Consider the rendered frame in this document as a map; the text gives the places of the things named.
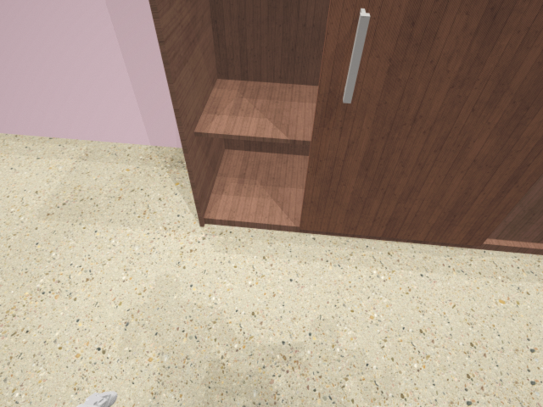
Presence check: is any handle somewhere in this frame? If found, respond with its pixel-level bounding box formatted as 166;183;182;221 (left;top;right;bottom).
343;8;371;103

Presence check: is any wardrobe door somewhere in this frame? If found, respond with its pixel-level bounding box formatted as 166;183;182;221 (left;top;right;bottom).
299;0;543;246
488;175;543;243

